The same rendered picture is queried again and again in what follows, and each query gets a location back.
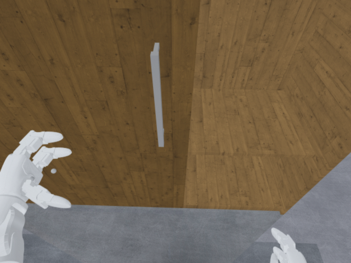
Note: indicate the right robot hand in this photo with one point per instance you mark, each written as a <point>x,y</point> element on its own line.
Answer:
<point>289,254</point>

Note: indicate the left robot hand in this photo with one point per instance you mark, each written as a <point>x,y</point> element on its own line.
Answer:
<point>18,168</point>

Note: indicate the left robot forearm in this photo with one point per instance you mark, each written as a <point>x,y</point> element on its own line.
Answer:
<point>12,220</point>

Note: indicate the handle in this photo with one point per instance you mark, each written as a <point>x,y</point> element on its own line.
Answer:
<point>155,68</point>

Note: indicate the wardrobe door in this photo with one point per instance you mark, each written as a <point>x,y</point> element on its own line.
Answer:
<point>82,68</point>

